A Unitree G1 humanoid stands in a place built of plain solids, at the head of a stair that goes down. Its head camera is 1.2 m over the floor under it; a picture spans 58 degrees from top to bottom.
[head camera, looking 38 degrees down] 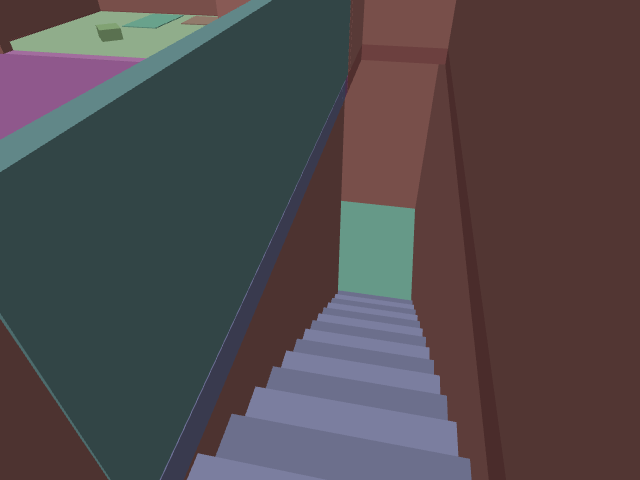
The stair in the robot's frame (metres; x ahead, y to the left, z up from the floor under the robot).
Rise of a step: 0.18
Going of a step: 0.24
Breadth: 0.89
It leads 11 degrees to the right of straight ahead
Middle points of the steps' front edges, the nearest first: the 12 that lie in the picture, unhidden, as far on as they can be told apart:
0.82 -0.10 -0.36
1.06 -0.14 -0.54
1.30 -0.19 -0.72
1.54 -0.24 -0.90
1.77 -0.28 -1.08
2.01 -0.33 -1.26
2.25 -0.38 -1.44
2.49 -0.42 -1.62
2.73 -0.47 -1.80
2.97 -0.52 -1.98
3.21 -0.57 -2.16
3.45 -0.61 -2.34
